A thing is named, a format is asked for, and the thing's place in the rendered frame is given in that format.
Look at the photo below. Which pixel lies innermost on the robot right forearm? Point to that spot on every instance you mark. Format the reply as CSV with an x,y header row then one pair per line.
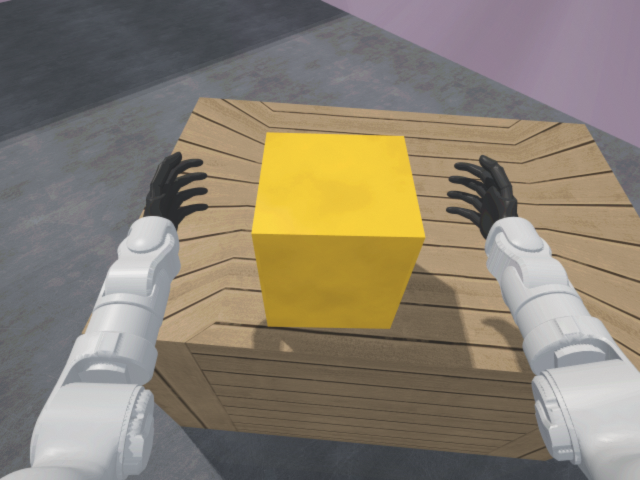
x,y
557,329

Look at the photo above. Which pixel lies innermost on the robot left hand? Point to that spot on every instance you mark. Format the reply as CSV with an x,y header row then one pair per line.
x,y
164,200

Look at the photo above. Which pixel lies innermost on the robot right hand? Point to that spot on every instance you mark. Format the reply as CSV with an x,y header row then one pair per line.
x,y
497,200

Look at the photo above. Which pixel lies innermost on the robot right upper arm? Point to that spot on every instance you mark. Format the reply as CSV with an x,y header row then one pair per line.
x,y
589,414

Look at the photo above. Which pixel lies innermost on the carton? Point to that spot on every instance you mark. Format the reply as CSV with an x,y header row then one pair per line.
x,y
337,229

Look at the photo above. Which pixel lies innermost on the pedestal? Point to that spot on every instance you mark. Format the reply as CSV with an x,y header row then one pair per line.
x,y
450,374

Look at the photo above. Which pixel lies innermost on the robot left forearm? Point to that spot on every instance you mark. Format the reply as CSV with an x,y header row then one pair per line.
x,y
118,346

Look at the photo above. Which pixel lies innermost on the robot left upper arm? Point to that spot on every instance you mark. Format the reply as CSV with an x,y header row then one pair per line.
x,y
93,431

